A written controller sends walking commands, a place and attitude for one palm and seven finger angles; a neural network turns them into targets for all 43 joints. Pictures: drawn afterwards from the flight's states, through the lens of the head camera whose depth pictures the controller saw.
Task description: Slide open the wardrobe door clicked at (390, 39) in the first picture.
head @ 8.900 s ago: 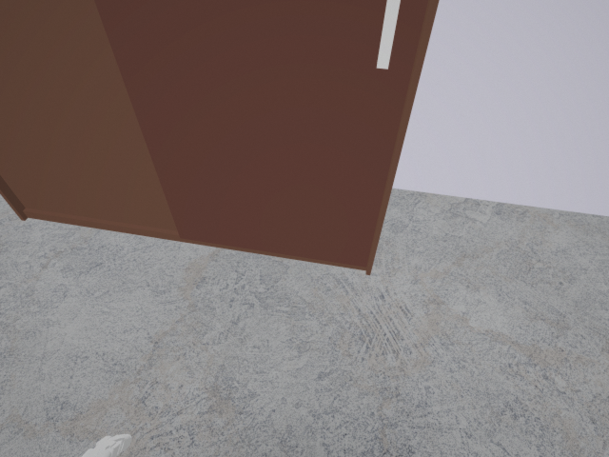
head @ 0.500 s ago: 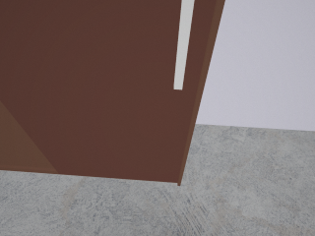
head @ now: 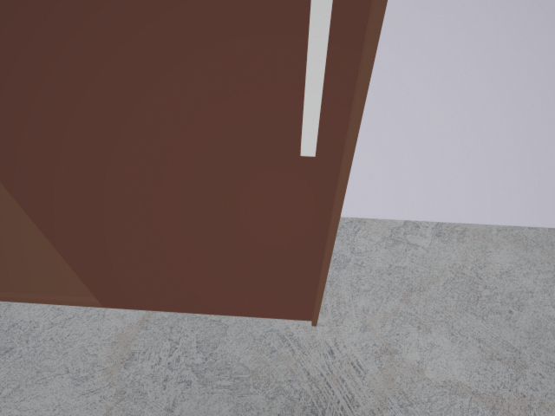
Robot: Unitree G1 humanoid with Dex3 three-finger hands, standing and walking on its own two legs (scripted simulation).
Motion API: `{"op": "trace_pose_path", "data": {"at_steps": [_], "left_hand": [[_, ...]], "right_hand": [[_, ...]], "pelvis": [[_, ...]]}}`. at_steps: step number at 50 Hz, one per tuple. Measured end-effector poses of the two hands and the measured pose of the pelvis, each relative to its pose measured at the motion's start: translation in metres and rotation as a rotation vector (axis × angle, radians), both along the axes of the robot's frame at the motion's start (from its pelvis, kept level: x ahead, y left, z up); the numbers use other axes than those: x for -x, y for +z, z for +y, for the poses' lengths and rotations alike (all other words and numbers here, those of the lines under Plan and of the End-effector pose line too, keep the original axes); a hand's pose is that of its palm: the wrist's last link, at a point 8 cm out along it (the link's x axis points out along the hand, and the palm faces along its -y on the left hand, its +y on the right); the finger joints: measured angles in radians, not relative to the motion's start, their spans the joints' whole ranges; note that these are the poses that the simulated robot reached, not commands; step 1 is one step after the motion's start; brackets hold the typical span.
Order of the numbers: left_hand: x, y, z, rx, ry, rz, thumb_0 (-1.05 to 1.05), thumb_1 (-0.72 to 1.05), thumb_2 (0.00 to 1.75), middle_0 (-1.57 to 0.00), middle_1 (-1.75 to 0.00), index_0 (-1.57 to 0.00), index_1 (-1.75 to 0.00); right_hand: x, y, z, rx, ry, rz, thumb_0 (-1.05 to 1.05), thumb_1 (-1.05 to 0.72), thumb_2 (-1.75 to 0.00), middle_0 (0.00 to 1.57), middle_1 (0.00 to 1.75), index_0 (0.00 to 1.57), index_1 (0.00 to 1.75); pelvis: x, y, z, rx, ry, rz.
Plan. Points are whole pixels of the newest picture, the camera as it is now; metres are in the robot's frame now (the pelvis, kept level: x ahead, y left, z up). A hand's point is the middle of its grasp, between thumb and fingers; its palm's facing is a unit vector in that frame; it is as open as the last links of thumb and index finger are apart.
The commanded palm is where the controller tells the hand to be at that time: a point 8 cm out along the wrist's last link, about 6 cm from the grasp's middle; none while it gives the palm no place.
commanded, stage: look again from close up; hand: right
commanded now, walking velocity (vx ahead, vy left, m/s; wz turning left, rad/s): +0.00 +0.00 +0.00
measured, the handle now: (314, 69) +0.55 -0.03 +0.24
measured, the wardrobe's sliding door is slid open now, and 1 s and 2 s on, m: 0.00 0.00 0.00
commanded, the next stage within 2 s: shuffle to correct the standing spot in 0.44 s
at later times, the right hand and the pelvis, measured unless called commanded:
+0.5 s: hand out of the picture -0.03 -0.18 -0.18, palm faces +0.05 +0.98 -0.18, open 7.4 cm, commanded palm none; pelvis +0.00 -0.01 +0.00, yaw +0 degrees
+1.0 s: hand out of the picture -0.05 -0.14 -0.18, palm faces +0.06 +0.98 -0.18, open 7.4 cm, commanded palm none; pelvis +0.02 +0.02 -0.01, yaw +0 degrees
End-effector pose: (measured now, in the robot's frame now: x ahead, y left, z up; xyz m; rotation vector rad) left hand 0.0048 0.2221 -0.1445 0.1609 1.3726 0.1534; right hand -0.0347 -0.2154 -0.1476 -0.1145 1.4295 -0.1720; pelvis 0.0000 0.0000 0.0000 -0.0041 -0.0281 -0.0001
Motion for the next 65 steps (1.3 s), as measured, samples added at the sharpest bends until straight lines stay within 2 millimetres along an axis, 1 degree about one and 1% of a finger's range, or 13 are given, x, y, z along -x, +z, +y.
{"op": "trace_pose_path", "data": {"at_steps": [29,36,39,42,46,49,51,54,56,61,63,65], "left_hand": [[0.007,0.002,-0.012,-0.005,0.005,0.0,0.01,0.91,0.89,-0.2,-0.29,-0.2,-0.3],[0.015,0.001,-0.018,-0.004,0.033,0.021,0.01,0.92,0.89,-0.2,-0.29,-0.2,-0.3],[0.022,-0.001,-0.02,0.006,0.054,0.041,0.01,0.91,0.89,-0.2,-0.29,-0.2,-0.3],[0.028,-0.004,-0.017,0.015,0.083,0.058,0.01,0.91,0.89,-0.2,-0.29,-0.2,-0.3],[0.035,-0.009,-0.005,0.025,0.114,0.082,0.01,0.91,0.89,-0.2,-0.29,-0.2,-0.3],[0.036,-0.01,0.007,0.027,0.104,0.115,0.01,0.91,0.89,-0.2,-0.29,-0.2,-0.3],[0.029,-0.008,0.014,0.022,0.078,0.137,0.01,0.91,0.89,-0.2,-0.29,-0.2,-0.3],[0.008,-0.006,0.023,0.008,0.037,0.14,0.01,0.91,0.89,-0.2,-0.29,-0.2,-0.3],[-0.013,-0.007,0.027,-0.002,0.013,0.123,0.01,0.91,0.89,-0.2,-0.29,-0.2,-0.3],[-0.075,-0.008,0.036,-0.056,-0.031,0.041,0.02,0.94,0.89,-0.2,-0.29,-0.2,-0.3],[-0.098,-0.009,0.038,-0.078,-0.029,-0.021,0.02,0.94,0.89,-0.2,-0.29,-0.2,-0.3],[-0.115,-0.005,0.038,-0.091,-0.012,-0.084,0.02,0.94,0.89,-0.2,-0.29,-0.2,-0.3]], "right_hand": [[0.005,-0.001,-0.012,-0.004,0.002,-0.001,0.01,-0.91,-0.89,0.2,0.3,0.2,0.3],[0.012,-0.007,-0.005,-0.035,0.002,0.036,0.01,-0.91,-0.89,0.2,0.3,0.2,0.3],[0.016,-0.009,0.001,-0.05,0.005,0.065,0.01,-0.91,-0.89,0.2,0.3,0.2,0.3],[0.019,-0.009,0.007,-0.052,0.014,0.098,0.01,-0.91,-0.89,0.2,0.3,0.2,0.3],[0.02,-0.004,0.016,-0.036,0.02,0.127,0.01,-0.91,-0.89,0.2,0.3,0.2,0.3],[0.018,-0.001,0.024,-0.016,-0.011,0.114,0.01,-0.91,-0.89,0.2,0.3,0.2,0.3],[0.017,-0.002,0.031,-0.008,-0.043,0.104,0.01,-0.91,-0.89,0.2,0.3,0.2,0.3],[0.019,-0.005,0.045,-0.021,-0.083,0.108,0.0,-0.91,-0.89,0.2,0.3,0.2,0.3],[0.021,-0.008,0.056,-0.042,-0.102,0.123,0.0,-0.91,-0.89,0.2,0.3,0.2,0.3],[0.025,-0.017,0.081,-0.116,-0.13,0.193,0.0,-0.91,-0.89,0.2,0.3,0.2,0.3],[0.022,-0.024,0.086,-0.149,-0.127,0.224,0.0,-0.91,-0.89,0.2,0.3,0.2,0.3],[0.013,-0.029,0.087,-0.172,-0.105,0.245,0.01,-0.91,-0.89,0.2,0.3,0.2,0.3]], "pelvis": [[0.005,0.0,-0.012,-0.005,0.0,0.0],[0.002,-0.002,-0.013,-0.002,0.007,0.007],[-0.001,-0.004,-0.01,0.009,0.013,0.02],[-0.002,-0.006,-0.005,0.022,0.032,0.036],[-0.006,-0.007,0.008,0.021,0.041,0.046],[-0.015,-0.007,0.02,0.006,0.015,0.052],[-0.022,-0.007,0.027,0.004,-0.011,0.053],[-0.032,-0.008,0.033,-0.001,-0.04,0.048],[-0.04,-0.01,0.035,-0.007,-0.051,0.045],[-0.061,-0.017,0.033,-0.023,-0.058,0.042],[-0.07,-0.024,0.031,-0.026,-0.049,0.035],[-0.076,-0.025,0.031,-0.016,-0.025,0.024]]}}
